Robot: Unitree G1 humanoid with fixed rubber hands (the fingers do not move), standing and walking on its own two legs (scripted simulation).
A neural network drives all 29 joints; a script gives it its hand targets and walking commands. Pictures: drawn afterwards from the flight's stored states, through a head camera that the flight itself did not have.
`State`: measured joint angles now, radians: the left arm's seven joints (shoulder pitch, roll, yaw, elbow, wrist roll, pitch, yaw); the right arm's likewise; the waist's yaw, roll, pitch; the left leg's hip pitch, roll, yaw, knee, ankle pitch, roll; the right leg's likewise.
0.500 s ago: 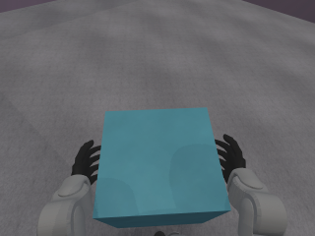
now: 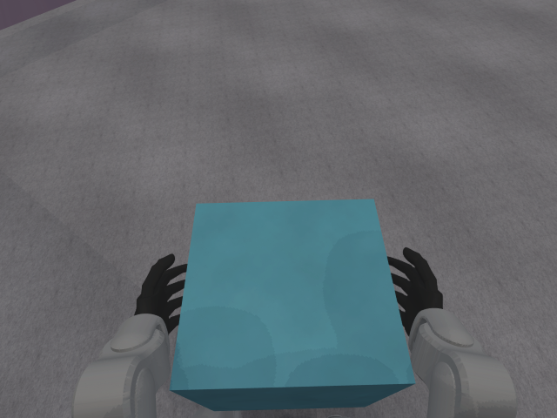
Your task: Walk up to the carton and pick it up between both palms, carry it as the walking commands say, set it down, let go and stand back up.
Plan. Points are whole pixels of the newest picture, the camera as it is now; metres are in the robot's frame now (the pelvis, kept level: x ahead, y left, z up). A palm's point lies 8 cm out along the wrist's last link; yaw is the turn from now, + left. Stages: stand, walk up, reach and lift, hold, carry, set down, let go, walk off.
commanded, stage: carry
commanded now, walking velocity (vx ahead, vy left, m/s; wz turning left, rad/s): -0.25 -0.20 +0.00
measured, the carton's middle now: (287, 313) +0.26 -0.02 +0.01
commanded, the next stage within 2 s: none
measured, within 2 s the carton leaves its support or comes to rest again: neither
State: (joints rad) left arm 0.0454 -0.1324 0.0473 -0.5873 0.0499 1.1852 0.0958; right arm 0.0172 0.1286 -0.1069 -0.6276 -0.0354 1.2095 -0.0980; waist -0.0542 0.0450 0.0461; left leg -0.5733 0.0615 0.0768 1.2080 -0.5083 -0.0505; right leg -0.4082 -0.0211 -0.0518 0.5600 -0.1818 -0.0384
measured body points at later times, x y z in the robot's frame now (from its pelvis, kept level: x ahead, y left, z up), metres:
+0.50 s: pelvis -0.16 -0.12 +0.00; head -0.16 -0.10 +0.45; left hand +0.08 +0.05 +0.09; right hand +0.09 -0.27 +0.10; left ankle -0.12 +0.04 -0.73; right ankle -0.17 -0.28 -0.72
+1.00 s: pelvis -0.25 -0.17 +0.00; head -0.27 -0.17 +0.45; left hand -0.02 +0.00 +0.08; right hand +0.00 -0.32 +0.10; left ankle -0.24 -0.05 -0.73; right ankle -0.17 -0.28 -0.73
